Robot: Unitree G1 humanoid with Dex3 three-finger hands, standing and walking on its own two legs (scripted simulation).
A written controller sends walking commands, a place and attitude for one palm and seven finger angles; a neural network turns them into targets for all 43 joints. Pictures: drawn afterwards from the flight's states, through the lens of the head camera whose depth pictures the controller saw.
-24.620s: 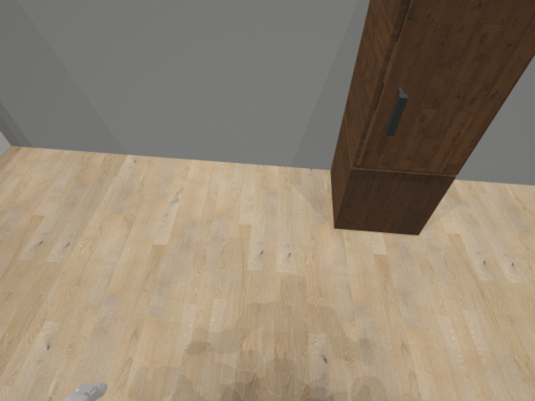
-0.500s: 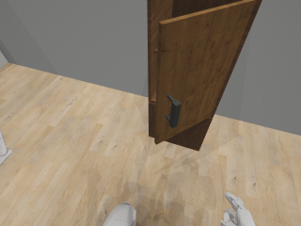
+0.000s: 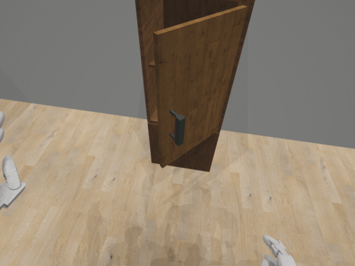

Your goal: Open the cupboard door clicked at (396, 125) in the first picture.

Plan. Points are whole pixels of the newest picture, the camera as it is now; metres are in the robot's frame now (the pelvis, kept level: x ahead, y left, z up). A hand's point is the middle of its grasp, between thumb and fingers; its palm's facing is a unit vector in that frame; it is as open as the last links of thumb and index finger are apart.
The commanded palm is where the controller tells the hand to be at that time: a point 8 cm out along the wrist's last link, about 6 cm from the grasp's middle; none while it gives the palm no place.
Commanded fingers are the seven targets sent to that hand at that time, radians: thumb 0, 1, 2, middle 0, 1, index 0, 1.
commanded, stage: stop stepping back and stand still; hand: left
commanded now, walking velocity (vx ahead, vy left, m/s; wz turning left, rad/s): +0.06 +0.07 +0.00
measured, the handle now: (175, 127) +0.58 +0.04 -0.08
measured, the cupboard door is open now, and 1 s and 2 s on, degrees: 50 50 50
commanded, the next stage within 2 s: let the arm hang, fingers relaxed in 0.18 s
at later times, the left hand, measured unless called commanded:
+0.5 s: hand (87, 264) +0.15 +0.22 -0.12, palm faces -0.02 -0.95 -0.31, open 7.4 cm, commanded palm none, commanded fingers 0.00 0.90 0.90 -0.20 -0.30 -0.20 -0.30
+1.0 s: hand out of the picture +0.01 +0.24 -0.15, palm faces +0.01 -0.95 -0.30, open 7.4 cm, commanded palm none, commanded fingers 0.00 0.90 0.90 -0.20 -0.30 -0.20 -0.30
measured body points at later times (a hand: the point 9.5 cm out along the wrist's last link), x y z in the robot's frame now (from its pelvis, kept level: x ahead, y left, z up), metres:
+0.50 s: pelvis +0.00 +0.02 +0.00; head +0.02 +0.00 +0.45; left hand +0.15 +0.27 -0.10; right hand +0.14 -0.24 -0.13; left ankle +0.01 +0.12 -0.73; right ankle +0.02 -0.08 -0.73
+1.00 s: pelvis +0.00 +0.02 +0.01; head +0.02 +0.01 +0.46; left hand +0.01 +0.29 -0.13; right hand +0.01 -0.22 -0.15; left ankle +0.01 +0.12 -0.73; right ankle +0.02 -0.08 -0.73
